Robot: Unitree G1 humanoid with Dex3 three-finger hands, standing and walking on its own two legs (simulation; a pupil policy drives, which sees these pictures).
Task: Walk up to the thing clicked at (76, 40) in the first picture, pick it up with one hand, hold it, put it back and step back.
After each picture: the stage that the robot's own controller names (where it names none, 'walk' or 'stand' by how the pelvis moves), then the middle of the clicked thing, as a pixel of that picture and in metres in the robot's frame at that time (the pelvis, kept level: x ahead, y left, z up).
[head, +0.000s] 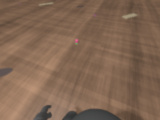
stand; (76, 42) +1.64 +0.41 -0.72
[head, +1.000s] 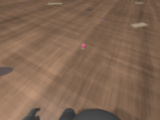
walk; (83, 46) +1.53 +0.16 -0.70
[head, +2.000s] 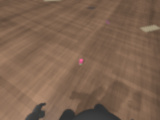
walk; (80, 62) +0.96 +0.13 -0.72
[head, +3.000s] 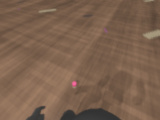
walk; (74, 84) +0.55 +0.21 -0.70
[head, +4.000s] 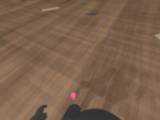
stand; (73, 96) +0.34 +0.22 -0.69
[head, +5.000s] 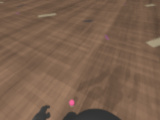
stand; (71, 103) +0.30 +0.19 -0.72
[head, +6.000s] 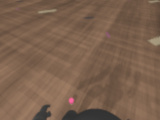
stand; (71, 101) +0.30 +0.20 -0.72
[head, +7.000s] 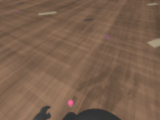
stand; (70, 103) +0.29 +0.20 -0.73
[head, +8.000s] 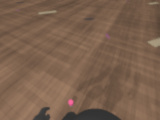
stand; (71, 103) +0.29 +0.20 -0.73
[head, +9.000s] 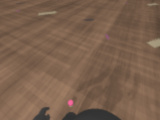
go down; (70, 103) +0.29 +0.20 -0.73
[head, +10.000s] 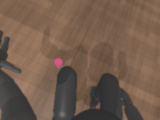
go down; (59, 63) +0.36 +0.25 -0.30
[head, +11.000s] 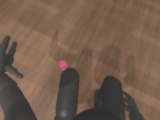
approach; (63, 65) +0.36 +0.25 -0.30
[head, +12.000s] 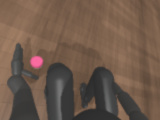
close in; (37, 63) +0.33 +0.29 -0.21
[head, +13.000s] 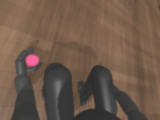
close; (32, 62) +0.34 +0.29 -0.21
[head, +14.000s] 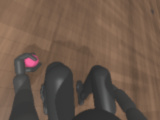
lift; (31, 62) +0.33 +0.29 -0.22
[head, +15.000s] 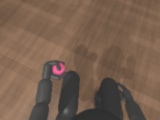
lift; (59, 71) +0.30 +0.23 -0.06
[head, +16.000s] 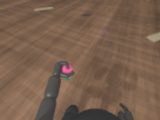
hold; (67, 73) +0.33 +0.17 +0.02
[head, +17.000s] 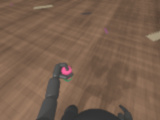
hold; (67, 74) +0.32 +0.18 +0.00
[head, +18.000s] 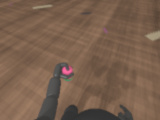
hold; (67, 74) +0.33 +0.17 -0.01
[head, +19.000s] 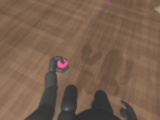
crouch; (63, 66) +0.37 +0.20 -0.07
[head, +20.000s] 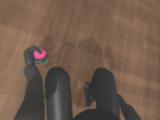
lower; (41, 57) +0.38 +0.28 -0.19
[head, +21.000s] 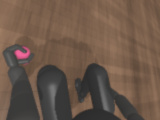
lower; (24, 56) +0.38 +0.31 -0.22
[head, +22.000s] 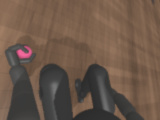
lower; (25, 55) +0.38 +0.31 -0.22
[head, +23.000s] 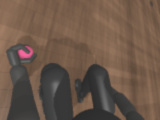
lower; (26, 55) +0.37 +0.31 -0.22
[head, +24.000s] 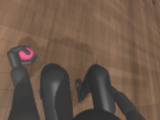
lower; (27, 56) +0.37 +0.31 -0.22
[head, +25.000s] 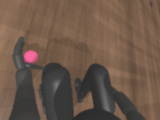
withdraw; (30, 58) +0.36 +0.28 -0.22
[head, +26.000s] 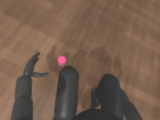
stand; (61, 61) +0.38 +0.25 -0.28
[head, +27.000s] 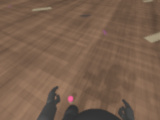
stand; (70, 99) +0.32 +0.18 -0.65
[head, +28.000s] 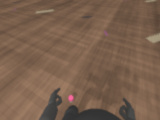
stand; (71, 98) +0.34 +0.20 -0.67
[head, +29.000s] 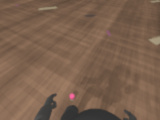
stand; (72, 97) +0.34 +0.19 -0.69
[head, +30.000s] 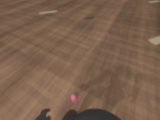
walk; (73, 98) +0.35 +0.19 -0.72
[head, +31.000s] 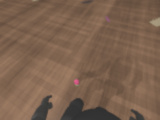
walk; (76, 82) +0.46 +0.19 -0.70
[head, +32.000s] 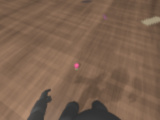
walk; (76, 66) +0.75 +0.19 -0.69
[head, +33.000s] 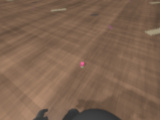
stand; (82, 65) +0.98 +0.20 -0.71
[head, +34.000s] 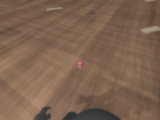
stand; (79, 64) +0.97 +0.21 -0.73
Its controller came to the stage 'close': yes
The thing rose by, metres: 0.70
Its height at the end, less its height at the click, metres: +0.00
